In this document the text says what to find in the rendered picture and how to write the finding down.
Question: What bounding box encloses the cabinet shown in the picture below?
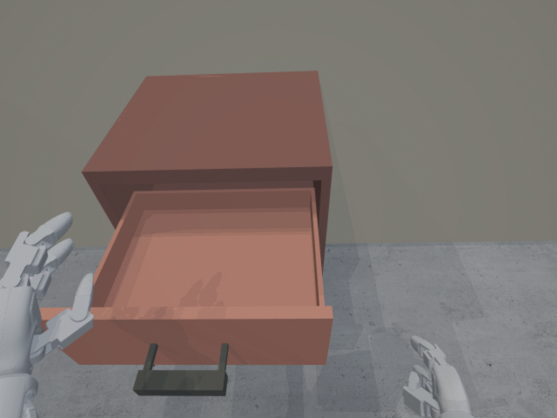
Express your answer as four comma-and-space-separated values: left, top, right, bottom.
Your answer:
81, 71, 332, 278

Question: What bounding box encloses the left robot hand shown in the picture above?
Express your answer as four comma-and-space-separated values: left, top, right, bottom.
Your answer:
0, 212, 94, 375

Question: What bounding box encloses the right robot hand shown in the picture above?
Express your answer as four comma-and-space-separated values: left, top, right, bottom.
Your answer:
403, 335, 472, 418

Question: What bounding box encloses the drawer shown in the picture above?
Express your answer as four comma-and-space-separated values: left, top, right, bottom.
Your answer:
39, 188, 333, 365

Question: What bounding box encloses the left robot forearm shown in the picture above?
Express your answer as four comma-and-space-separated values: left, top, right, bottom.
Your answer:
0, 374, 39, 418

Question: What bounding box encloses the handle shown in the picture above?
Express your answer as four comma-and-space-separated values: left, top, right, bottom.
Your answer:
132, 343, 229, 396

